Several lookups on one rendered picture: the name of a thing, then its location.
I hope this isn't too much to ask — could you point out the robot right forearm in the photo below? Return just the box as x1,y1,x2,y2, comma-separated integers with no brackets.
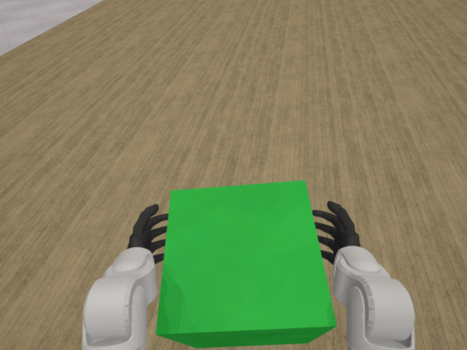
333,246,415,350

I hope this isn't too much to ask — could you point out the robot left hand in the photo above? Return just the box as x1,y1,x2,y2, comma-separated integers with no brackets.
127,204,169,264

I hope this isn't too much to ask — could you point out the robot right hand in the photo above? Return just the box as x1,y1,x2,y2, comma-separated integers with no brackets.
312,201,361,264

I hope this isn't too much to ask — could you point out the carton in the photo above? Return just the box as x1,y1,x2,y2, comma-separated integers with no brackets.
156,180,337,348

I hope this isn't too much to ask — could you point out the robot left forearm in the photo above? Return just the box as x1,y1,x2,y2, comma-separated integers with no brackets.
82,247,158,350

